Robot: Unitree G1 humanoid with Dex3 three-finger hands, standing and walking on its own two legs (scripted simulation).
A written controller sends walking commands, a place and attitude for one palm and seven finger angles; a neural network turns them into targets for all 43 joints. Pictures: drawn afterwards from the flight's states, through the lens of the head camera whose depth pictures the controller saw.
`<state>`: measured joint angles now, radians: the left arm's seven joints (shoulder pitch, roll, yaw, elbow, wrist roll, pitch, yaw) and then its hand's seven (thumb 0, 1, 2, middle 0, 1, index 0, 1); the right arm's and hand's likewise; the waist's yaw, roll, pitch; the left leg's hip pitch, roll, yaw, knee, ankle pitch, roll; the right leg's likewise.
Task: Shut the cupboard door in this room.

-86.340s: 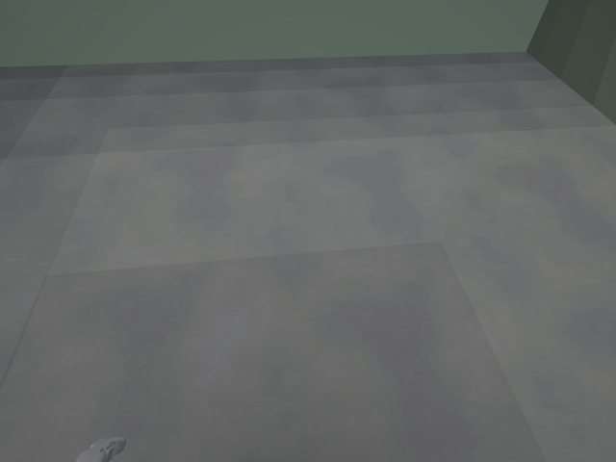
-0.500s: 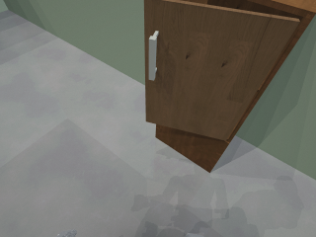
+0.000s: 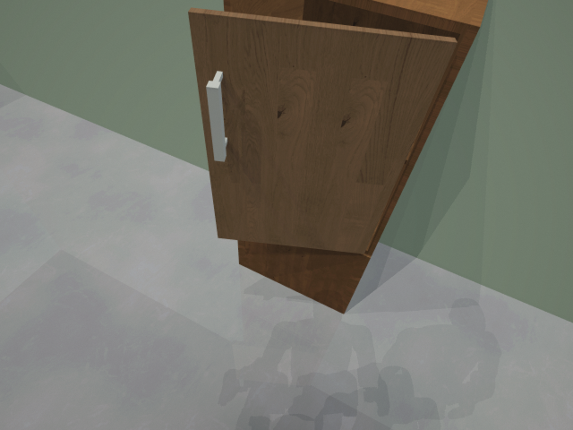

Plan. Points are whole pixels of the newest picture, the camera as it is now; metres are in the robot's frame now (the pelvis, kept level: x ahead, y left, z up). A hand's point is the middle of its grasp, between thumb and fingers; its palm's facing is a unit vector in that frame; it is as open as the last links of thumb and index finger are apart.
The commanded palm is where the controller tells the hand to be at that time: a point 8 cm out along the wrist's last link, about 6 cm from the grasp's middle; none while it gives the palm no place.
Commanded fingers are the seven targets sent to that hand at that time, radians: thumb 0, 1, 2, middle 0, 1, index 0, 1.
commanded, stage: take the last steps up to it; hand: left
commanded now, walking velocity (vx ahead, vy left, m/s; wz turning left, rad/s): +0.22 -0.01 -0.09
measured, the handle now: (219, 118) +0.62 +0.16 +0.09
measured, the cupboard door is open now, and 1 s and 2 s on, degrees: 22 22 22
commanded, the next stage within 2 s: come to a stop and stand still in 0.42 s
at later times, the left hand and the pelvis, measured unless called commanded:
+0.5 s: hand out of the picture +0.08 +0.15 -0.17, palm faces +0.03 -0.99 -0.16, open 7.4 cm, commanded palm none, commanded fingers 0.00 0.90 0.90 -0.20 -0.30 -0.20 -0.30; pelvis +0.10 -0.02 +0.00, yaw -1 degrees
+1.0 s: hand (198, 383) +0.22 +0.15 -0.17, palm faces -0.01 -0.97 -0.22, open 7.4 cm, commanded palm none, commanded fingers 0.00 0.90 0.90 -0.20 -0.30 -0.20 -0.30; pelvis +0.15 -0.03 +0.00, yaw -2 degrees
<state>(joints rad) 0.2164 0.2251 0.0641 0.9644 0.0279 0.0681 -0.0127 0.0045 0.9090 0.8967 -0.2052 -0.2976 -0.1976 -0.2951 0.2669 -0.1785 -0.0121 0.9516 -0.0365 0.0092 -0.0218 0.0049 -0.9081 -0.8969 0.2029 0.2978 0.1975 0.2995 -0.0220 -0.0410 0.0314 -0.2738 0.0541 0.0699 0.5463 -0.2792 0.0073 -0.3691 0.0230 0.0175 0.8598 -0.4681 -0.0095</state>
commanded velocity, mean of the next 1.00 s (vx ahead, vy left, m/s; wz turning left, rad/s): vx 0.00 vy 0.00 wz -0.02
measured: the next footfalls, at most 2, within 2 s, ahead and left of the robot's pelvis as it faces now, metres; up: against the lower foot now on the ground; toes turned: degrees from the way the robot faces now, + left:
right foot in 0.22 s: +0.07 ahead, -0.13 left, +0.00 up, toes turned -3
left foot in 0.54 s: +0.20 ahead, +0.10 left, +0.00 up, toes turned +2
